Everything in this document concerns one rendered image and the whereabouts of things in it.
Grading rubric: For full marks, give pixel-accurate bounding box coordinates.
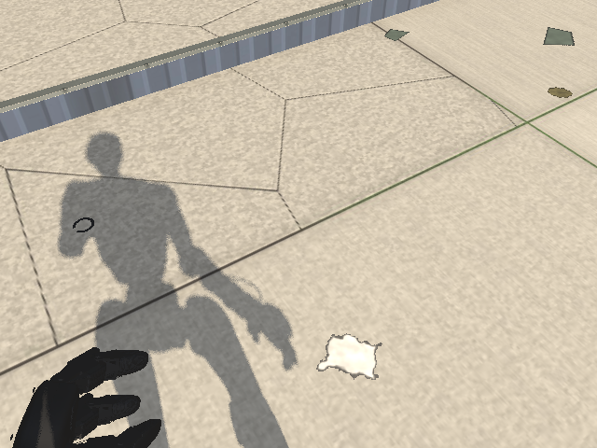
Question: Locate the robot left hand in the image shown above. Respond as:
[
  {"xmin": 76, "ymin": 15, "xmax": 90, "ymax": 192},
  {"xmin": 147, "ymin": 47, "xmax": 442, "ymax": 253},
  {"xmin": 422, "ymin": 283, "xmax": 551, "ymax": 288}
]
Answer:
[{"xmin": 10, "ymin": 347, "xmax": 161, "ymax": 448}]

